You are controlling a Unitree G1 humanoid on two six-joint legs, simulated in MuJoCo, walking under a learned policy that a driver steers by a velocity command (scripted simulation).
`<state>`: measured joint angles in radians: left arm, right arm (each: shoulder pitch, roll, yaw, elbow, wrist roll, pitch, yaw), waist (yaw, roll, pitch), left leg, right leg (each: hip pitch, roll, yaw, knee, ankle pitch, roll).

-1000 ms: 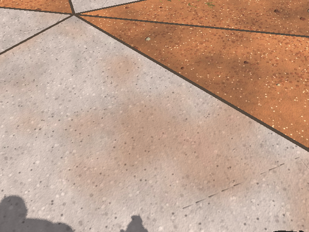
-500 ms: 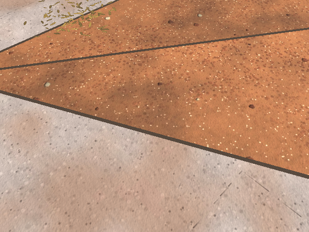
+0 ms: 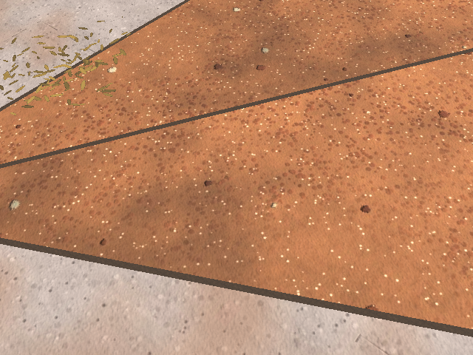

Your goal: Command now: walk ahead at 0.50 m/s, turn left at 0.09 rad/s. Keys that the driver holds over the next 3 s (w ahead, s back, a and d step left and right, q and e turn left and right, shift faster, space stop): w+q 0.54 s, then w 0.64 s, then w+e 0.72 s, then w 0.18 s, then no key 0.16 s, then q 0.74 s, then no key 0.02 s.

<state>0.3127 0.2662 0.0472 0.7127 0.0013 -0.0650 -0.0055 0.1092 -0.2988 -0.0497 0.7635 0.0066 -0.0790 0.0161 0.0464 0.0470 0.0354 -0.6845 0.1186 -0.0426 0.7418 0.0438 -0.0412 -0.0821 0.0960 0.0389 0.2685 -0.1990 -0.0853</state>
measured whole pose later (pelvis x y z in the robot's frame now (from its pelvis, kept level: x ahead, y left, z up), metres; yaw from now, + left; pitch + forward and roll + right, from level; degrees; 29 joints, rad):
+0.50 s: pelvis +0.29 +0.08 +0.00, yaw +15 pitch +2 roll +0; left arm 0.13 0.30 0.04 0.67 0.02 -0.09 0.01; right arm 0.32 -0.28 -0.05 0.75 0.02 -0.05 0.01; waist -0.05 -0.03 0.04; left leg -0.19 -0.12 -0.11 0.34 -0.18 0.09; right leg -0.66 -0.09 0.10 0.82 -0.13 0.06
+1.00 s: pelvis +0.58 +0.11 +0.00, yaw +22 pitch +2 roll -1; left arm 0.37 0.26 0.04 0.81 -0.01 -0.09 -0.02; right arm 0.16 -0.29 -0.04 0.70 0.00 -0.06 0.01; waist 0.07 0.05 0.02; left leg -0.64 0.09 -0.05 0.80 -0.13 -0.01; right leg -0.10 0.06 0.00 0.27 -0.19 -0.05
